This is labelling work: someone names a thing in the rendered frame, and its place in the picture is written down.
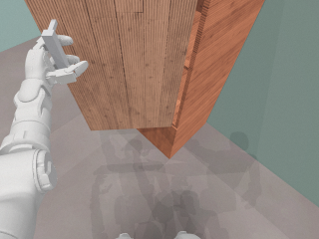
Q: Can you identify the robot left forearm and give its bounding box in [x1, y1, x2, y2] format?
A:
[0, 79, 53, 155]

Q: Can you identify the handle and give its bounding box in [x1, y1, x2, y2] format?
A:
[41, 19, 72, 70]

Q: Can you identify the robot left hand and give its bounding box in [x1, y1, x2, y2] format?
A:
[25, 35, 89, 90]

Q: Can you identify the robot left shin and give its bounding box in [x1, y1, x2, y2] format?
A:
[119, 233, 131, 238]

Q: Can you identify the cupboard door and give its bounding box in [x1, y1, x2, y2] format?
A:
[24, 0, 197, 131]

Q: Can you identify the robot shin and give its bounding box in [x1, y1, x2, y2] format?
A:
[175, 231, 186, 238]
[119, 233, 131, 238]

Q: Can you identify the robot right shin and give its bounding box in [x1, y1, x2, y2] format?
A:
[175, 231, 186, 238]

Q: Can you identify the robot left upper arm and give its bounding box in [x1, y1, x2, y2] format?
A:
[0, 148, 58, 239]

